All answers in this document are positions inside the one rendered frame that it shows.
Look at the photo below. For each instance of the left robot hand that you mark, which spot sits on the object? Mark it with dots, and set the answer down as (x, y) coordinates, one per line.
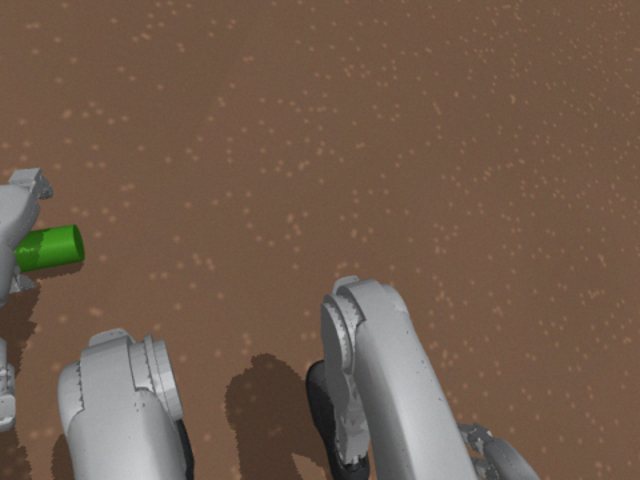
(19, 210)

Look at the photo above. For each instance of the left robot arm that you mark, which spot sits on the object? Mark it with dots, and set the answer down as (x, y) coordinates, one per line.
(7, 374)

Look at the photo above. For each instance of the right robot hand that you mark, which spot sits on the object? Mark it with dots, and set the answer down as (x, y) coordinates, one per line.
(502, 461)

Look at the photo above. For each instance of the right robot foot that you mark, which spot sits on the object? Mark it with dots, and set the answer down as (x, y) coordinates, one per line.
(322, 411)

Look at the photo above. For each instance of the can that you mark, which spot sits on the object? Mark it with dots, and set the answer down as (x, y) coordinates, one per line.
(50, 247)

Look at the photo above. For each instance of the left robot foot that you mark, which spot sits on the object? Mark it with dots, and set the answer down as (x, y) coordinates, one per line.
(186, 449)

